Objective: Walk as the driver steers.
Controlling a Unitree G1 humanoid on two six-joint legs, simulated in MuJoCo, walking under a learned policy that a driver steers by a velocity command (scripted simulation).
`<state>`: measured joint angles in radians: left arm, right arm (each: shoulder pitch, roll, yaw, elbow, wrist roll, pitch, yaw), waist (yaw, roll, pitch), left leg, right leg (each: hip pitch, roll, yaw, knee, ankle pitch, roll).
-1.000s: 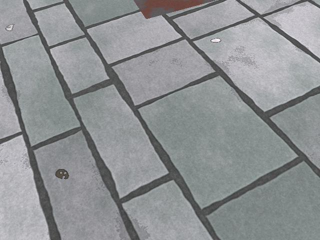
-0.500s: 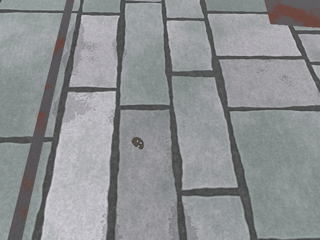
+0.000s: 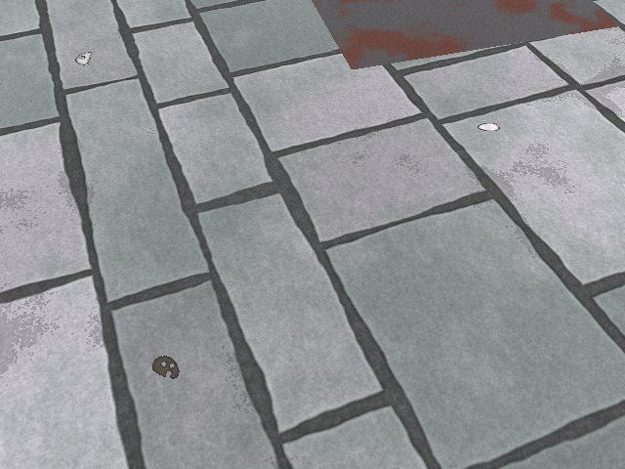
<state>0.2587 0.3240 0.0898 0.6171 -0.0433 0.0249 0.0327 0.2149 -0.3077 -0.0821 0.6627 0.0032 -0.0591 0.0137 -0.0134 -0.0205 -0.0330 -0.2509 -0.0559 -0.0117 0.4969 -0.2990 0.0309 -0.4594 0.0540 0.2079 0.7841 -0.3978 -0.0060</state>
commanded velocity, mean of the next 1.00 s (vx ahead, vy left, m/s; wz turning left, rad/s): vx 0.89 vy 0.00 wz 0.03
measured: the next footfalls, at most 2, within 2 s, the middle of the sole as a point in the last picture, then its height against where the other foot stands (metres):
right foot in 0.42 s outside the picture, level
left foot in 0.88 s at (404, 344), level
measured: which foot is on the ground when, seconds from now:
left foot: down 0.00-0.42, up 0.44-0.86, down 0.88-1.00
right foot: up 0.00-0.40, down 0.42-0.86, up 0.88-1.00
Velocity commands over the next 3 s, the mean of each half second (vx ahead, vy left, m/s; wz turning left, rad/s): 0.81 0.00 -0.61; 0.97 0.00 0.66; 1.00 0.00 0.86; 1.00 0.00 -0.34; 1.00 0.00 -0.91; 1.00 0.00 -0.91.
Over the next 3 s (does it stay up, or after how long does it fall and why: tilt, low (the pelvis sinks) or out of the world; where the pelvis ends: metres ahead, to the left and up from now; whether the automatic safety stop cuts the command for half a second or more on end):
stays up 2.44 0.04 -0.02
